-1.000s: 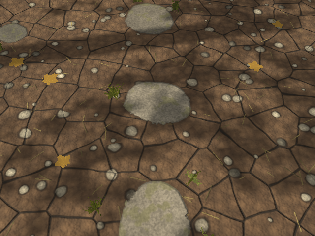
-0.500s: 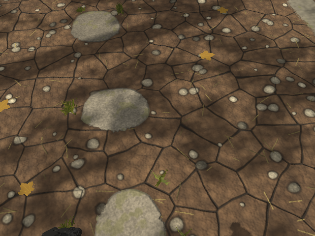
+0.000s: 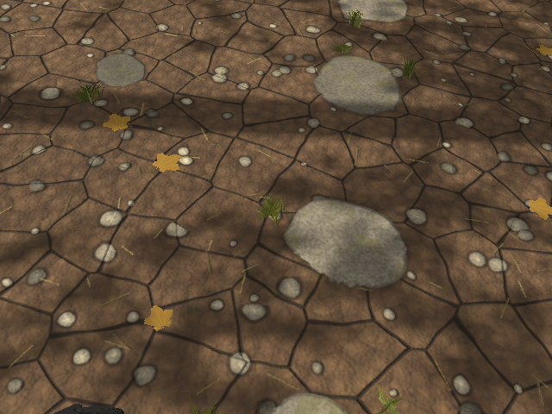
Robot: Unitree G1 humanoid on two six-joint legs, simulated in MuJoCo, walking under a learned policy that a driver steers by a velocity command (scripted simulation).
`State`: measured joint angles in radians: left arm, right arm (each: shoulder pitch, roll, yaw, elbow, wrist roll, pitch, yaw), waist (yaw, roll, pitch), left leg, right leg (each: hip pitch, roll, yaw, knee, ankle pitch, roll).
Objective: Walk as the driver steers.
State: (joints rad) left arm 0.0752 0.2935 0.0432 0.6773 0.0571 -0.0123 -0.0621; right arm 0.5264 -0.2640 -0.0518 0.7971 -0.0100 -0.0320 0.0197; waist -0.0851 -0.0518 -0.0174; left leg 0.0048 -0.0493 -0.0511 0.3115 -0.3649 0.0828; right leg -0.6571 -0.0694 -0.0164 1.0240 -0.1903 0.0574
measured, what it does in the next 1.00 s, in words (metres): walks ahead, turning right: right foot, then left foot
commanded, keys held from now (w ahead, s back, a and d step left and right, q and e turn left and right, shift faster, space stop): w+e+shift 0.56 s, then e+shift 0.44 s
